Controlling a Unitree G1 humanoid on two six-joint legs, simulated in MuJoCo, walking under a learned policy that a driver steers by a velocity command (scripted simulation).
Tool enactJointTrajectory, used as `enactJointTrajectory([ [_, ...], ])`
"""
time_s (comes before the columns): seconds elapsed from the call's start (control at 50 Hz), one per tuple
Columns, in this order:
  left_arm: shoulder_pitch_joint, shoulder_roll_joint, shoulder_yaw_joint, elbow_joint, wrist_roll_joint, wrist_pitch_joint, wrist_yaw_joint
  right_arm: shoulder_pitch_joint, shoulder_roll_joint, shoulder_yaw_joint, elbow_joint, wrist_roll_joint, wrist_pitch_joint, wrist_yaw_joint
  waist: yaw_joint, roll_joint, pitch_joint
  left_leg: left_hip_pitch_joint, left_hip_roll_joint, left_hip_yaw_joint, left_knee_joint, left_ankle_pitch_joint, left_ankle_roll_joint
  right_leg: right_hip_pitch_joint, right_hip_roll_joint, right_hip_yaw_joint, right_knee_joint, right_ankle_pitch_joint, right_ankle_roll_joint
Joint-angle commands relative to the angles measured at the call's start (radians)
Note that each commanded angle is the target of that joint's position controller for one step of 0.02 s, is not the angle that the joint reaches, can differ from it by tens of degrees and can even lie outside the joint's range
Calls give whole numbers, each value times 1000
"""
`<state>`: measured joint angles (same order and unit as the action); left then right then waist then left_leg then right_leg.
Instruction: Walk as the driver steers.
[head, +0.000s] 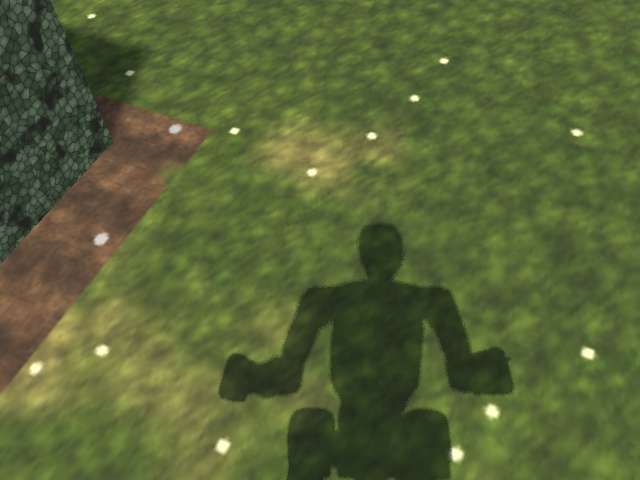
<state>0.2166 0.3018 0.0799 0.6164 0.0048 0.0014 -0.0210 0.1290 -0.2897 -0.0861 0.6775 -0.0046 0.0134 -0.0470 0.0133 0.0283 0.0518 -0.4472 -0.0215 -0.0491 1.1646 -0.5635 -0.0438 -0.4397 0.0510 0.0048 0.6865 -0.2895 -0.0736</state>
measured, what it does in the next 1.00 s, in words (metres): steps on the spot, turning right: left foot, then right foot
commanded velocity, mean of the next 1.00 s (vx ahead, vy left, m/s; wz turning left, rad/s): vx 0.00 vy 0.00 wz -0.41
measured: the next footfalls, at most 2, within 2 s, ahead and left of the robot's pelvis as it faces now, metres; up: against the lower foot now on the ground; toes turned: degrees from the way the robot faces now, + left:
left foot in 0.44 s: +0.17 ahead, +0.11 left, +0.00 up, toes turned -28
right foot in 0.78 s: +0.02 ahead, -0.11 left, +0.00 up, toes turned -20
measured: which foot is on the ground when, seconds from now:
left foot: up 0.00-0.42, down 0.44-1.00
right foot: down 0.00-0.44, up 0.46-0.76, down 0.78-1.00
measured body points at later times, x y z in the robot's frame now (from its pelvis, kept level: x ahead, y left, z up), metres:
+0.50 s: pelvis +0.06 +0.03 +0.01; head +0.09 +0.03 +0.46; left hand +0.33 +0.21 -0.07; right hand +0.11 -0.30 -0.07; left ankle +0.13 +0.13 -0.72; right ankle +0.03 -0.08 -0.70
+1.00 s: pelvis +0.06 +0.01 +0.01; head +0.07 +0.00 +0.46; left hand +0.28 +0.18 -0.09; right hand +0.08 -0.28 -0.10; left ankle +0.13 +0.13 -0.72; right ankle -0.01 -0.09 -0.72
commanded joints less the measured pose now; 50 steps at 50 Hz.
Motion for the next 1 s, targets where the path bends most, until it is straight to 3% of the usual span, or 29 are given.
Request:
enactJointTrajectory([
  [0.02,7,167,45,-88,-28,-14,27,-62,-82,-11,-95,-13,-33,-4,7,-50,-187,-322,6,-98,109,86,-2,410,-280,478,-291,516,-182],
  [0.06,-34,159,40,-103,-31,8,45,-63,-82,-16,-87,-8,-30,1,-23,-73,-182,-226,-9,-87,4,168,-13,326,-208,423,-309,481,-141],
  [0.12,-16,173,49,-106,-28,23,63,-67,-58,-8,-70,3,-31,8,-18,-96,-189,-217,-46,-92,-145,223,-32,346,-181,436,-315,437,-126],
  [0.2,-34,184,56,-116,-29,40,78,-100,-64,-10,-62,7,-32,8,-12,-145,-162,-179,-66,-114,-293,275,-43,295,-151,491,-320,268,-101],
  [0.26,-49,183,56,-123,-24,49,77,-109,-75,-13,-53,8,-41,15,-2,-182,-157,-123,-67,-116,-368,297,-42,266,-136,516,-310,214,-95],
  [0.36,-55,158,36,-126,-11,54,61,-110,-89,-11,-51,5,-62,35,31,-204,-179,10,-37,-86,-482,269,-16,273,-149,552,-241,382,-114],
  [0.4,-74,153,29,-127,-15,54,55,-76,-95,-15,-44,6,-70,45,10,-195,-169,102,-28,-67,-611,316,6,260,-137,570,-218,405,-108],
  [0.42,-83,146,24,-126,-22,54,53,-50,-94,-16,-36,4,-73,48,-11,-178,-158,184,-18,-57,-729,426,22,233,-115,562,-205,354,-88],
  [0.44,-45,122,16,-116,-18,50,51,-52,-115,-20,-42,-7,-73,46,1,-116,-159,274,57,-122,-788,537,53,186,-74,531,-165,186,-46],
  [0.46,34,79,0,-103,2,42,45,-68,-164,-23,-66,-24,-66,41,48,103,-182,362,241,-304,-813,739,136,110,41,396,15,-190,18],
  [0.48,-6,135,18,-127,-14,33,49,-19,-188,-29,-42,-43,-57,40,26,253,-123,320,368,-480,-844,829,310,-34,137,247,184,-400,83],
  [0.5,-19,203,40,-110,-6,26,54,-10,-164,-27,-45,-23,-58,38,0,167,-120,302,393,-505,-841,732,353,-76,75,230,360,-365,127],
  [0.52,-37,208,46,-93,-12,29,56,-17,-134,-18,-47,-10,-53,32,-5,105,-117,293,337,-424,-827,651,315,-80,59,225,433,-297,144],
  [0.54,-28,172,39,-70,-13,40,59,-33,-112,-7,-51,-1,-48,28,0,72,-113,285,281,-353,-820,581,271,-74,53,217,469,-256,161],
  [0.56,-20,143,30,-63,-12,47,59,-45,-101,1,-52,6,-44,25,-2,76,-100,276,260,-320,-822,570,258,-79,49,209,495,-221,172],
  [0.62,-33,61,0,-58,-18,44,50,-43,-74,16,-40,-4,-28,22,-3,123,-96,272,172,-197,-828,555,234,-15,13,114,320,-171,182],
  [0.66,-58,30,-15,-56,-15,37,46,-22,-88,13,-33,-4,-18,22,-26,160,-112,291,161,-179,-816,566,237,63,-27,60,129,-185,182],
  [0.7,-63,43,-12,-44,-22,32,44,22,-117,6,-22,-3,-10,23,-52,173,-123,317,186,-211,-800,582,256,117,-33,39,-16,-167,174],
  [0.74,-8,46,-8,-6,-20,27,44,18,-112,13,-16,11,-8,23,-19,148,-123,292,186,-213,-770,595,240,224,-26,19,-243,7,149],
  [0.76,5,49,-8,7,-11,24,44,42,-99,19,-5,17,-14,25,-12,128,-117,259,173,-206,-762,603,211,292,-27,31,-343,105,127],
  [0.78,6,81,-6,-1,3,22,48,69,-87,25,3,11,-28,30,-18,78,-132,200,163,-191,-748,573,159,378,-82,96,-337,205,97],
  [0.8,1,152,8,-2,14,23,54,91,-73,29,-6,-9,-48,41,-60,-66,-149,156,98,-107,-706,505,105,399,-151,156,-245,346,53],
  [0.82,-6,105,1,13,19,20,45,65,-48,36,-1,-15,-57,44,-48,-144,-155,215,43,-35,-697,394,56,306,-146,156,-246,219,16],
  [0.84,-21,55,-13,4,20,14,37,25,-58,35,0,-18,-58,44,-28,-120,-121,232,36,-29,-682,387,32,258,-134,160,-267,137,12],
  [0.86,-21,42,-18,12,22,9,36,9,-53,34,3,-15,-54,43,-23,-109,-102,237,36,-28,-674,405,30,233,-124,154,-273,103,24],
  [0.9,-12,49,-19,18,14,-4,37,15,-55,32,7,-8,-42,36,-22,-105,-60,233,39,-35,-666,458,38,201,-113,147,-270,121,39],
  [1.0,13,37,-28,32,9,-15,41,38,-48,29,36,-3,-34,29,-24,-77,-48,256,43,-38,-660,485,34,182,-103,143,-263,143,43],
])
